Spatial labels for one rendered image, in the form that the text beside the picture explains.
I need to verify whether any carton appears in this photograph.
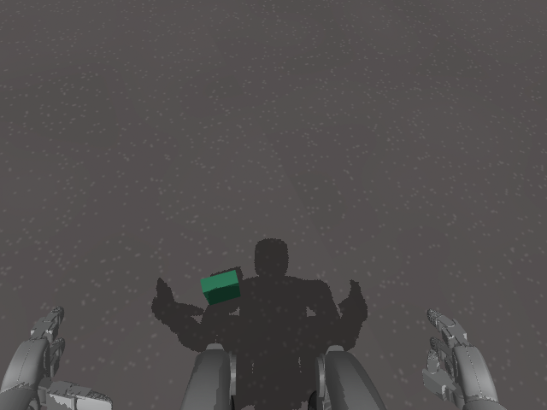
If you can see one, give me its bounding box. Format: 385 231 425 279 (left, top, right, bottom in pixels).
200 270 241 305

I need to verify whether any right robot hand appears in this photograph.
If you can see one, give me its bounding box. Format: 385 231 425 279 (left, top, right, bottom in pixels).
422 309 499 410

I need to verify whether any left robot hand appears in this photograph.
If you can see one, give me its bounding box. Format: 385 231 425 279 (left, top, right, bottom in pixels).
0 307 113 410

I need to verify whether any left robot arm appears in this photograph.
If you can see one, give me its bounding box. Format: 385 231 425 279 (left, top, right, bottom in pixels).
0 389 40 410

